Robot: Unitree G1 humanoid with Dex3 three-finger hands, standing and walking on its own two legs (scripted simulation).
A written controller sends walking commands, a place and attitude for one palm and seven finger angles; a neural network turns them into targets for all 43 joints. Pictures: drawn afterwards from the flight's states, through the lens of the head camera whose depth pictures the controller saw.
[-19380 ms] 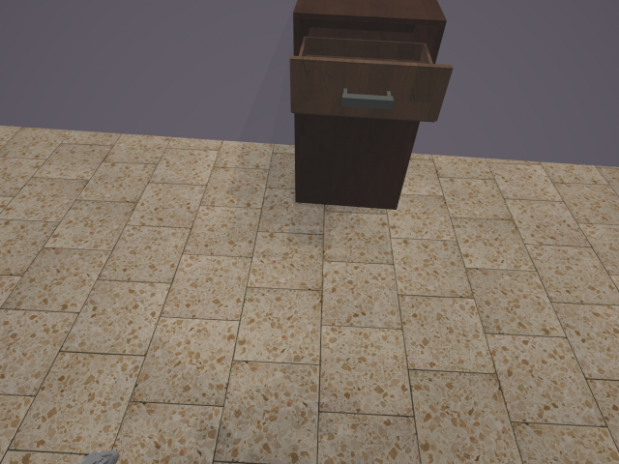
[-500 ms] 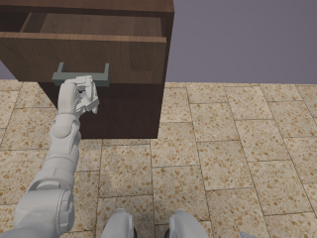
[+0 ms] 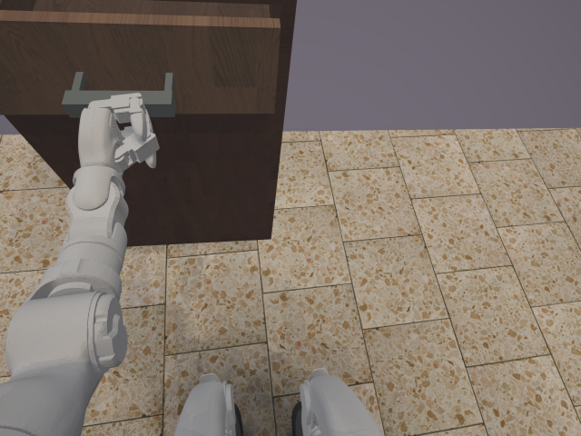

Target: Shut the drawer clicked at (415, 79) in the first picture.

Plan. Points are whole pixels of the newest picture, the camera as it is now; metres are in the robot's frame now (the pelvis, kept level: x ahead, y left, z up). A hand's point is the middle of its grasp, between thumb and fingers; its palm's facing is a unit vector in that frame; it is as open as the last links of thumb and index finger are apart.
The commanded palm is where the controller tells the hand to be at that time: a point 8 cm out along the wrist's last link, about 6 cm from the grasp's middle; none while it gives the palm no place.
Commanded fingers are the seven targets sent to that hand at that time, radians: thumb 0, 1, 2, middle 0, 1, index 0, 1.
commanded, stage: push the drawer shut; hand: left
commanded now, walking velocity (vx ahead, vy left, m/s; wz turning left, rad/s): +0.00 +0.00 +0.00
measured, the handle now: (123, 91) +0.59 +0.18 +0.06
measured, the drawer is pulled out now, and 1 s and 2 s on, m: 0.04 0.00 0.00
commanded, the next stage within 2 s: pull the fist back off the drawer in 1.16 s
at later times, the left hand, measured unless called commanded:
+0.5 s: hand (145, 113) +0.56 +0.15 +0.05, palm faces -0.01 -1.00 -0.02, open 2.8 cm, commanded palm +0.57 +0.18 +0.06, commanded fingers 0.00 0.90 0.90 -1.40 -1.60 -1.40 -1.60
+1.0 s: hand (140, 108) +0.56 +0.16 +0.06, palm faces +0.00 -1.00 -0.04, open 3.2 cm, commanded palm +0.60 +0.17 +0.06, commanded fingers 0.00 0.90 0.90 -1.40 -1.60 -1.40 -1.60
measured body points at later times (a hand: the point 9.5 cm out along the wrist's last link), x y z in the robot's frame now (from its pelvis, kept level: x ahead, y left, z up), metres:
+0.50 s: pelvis +0.00 +0.01 -0.01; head +0.16 +0.04 +0.41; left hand +0.55 +0.21 +0.06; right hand -0.04 -0.25 -0.11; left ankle +0.04 +0.10 -0.64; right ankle +0.01 -0.11 -0.64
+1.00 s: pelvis -0.03 +0.02 -0.03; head +0.14 +0.07 +0.39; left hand +0.55 +0.21 +0.06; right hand -0.07 -0.23 -0.11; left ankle +0.04 +0.10 -0.64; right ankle +0.01 -0.11 -0.64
